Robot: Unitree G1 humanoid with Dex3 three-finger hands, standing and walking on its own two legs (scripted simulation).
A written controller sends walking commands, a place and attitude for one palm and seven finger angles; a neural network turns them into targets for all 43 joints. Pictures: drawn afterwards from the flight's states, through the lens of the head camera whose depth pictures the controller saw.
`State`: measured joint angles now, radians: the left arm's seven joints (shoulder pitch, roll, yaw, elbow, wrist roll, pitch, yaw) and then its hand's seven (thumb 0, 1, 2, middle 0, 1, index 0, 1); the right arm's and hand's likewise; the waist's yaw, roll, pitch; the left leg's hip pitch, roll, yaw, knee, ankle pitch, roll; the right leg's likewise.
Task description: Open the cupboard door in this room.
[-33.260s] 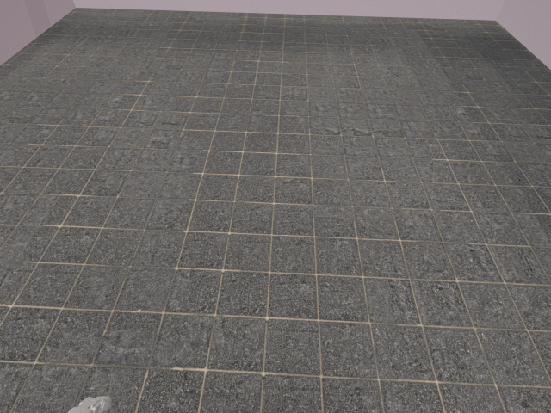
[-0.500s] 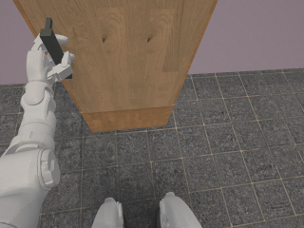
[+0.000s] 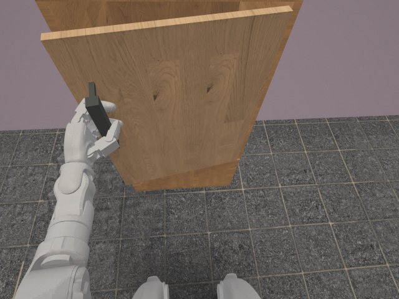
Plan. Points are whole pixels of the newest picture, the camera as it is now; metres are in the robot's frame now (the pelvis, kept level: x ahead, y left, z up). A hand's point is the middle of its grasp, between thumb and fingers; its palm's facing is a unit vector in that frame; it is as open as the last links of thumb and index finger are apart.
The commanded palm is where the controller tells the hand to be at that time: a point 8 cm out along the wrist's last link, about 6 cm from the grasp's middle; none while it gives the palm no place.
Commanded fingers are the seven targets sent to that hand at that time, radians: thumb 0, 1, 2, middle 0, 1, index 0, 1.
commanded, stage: pull the door open along its arc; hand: left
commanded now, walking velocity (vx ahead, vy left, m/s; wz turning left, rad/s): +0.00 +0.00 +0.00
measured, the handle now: (103, 118) +0.48 +0.19 +0.04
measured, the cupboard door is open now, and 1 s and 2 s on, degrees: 10 40 41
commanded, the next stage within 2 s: open thumb and fingers to let go in 0.56 s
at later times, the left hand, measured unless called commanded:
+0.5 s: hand (161, 201) +0.29 +0.06 +0.05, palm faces +0.40 -0.92 -0.01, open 6.2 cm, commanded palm +0.22 +0.09 +0.04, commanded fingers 0.00 0.90 0.90 -0.40 -1.35 -0.40 -1.35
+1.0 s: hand (172, 213) +0.27 +0.04 +0.05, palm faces +0.42 -0.91 -0.02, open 8.8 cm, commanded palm +0.22 +0.09 +0.04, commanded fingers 0.00 -0.36 0.36 -0.31 -1.22 -0.31 -1.22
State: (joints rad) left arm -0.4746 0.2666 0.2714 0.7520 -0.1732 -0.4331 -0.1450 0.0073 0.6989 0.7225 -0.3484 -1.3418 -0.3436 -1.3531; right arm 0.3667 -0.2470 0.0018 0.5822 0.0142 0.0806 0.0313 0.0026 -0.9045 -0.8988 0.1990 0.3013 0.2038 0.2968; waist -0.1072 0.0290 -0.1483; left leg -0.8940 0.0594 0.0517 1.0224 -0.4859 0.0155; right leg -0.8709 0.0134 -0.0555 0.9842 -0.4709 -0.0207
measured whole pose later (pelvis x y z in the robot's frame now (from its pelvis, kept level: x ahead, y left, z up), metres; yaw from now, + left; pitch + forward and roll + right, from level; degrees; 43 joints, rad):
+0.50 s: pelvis -0.01 -0.03 +0.00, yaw +4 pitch +14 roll +0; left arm 0.05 -0.11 -0.21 0.26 0.11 -0.35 0.58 0.01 0.70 0.75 -0.31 -1.32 -0.31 -1.33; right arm 0.19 -0.17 0.00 0.56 -0.07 -0.01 0.05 0.01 -0.90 -0.90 0.20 0.30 0.20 0.30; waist -0.01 0.03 -0.15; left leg -0.78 0.03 0.00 1.02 -0.47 -0.02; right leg -0.75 -0.01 -0.11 1.02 -0.51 -0.06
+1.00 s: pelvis -0.01 -0.06 +0.00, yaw +5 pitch +13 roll +2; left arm 0.13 -0.10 -0.20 0.18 0.09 -0.33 0.54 0.01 0.24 0.61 -0.35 -1.28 -0.36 -1.29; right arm 0.21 -0.19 -0.01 0.58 -0.07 -0.04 0.01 0.01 -0.90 -0.90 0.20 0.30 0.20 0.30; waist -0.01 0.03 -0.15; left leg -0.79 0.03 -0.02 1.00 -0.45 -0.05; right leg -0.77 -0.02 -0.13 1.05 -0.52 -0.10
